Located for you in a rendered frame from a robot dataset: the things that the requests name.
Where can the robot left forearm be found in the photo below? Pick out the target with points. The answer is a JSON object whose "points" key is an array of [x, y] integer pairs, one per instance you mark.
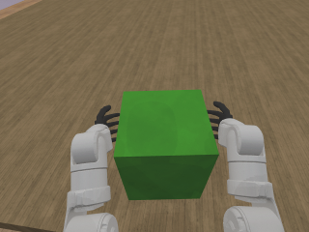
{"points": [[89, 188]]}

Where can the robot right upper arm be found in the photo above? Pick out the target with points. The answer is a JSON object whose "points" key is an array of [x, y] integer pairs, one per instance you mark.
{"points": [[251, 219]]}

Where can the carton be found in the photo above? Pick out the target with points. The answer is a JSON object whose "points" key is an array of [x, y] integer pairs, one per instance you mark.
{"points": [[165, 147]]}

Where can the robot left hand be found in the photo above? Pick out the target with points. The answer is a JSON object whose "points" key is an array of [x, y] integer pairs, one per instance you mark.
{"points": [[101, 119]]}

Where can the robot left upper arm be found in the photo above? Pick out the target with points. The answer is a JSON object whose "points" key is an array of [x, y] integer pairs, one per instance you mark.
{"points": [[101, 222]]}

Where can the robot right hand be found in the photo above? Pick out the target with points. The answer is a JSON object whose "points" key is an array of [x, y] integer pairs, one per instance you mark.
{"points": [[225, 114]]}

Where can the robot right forearm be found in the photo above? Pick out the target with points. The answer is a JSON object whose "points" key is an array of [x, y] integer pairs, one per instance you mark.
{"points": [[246, 155]]}

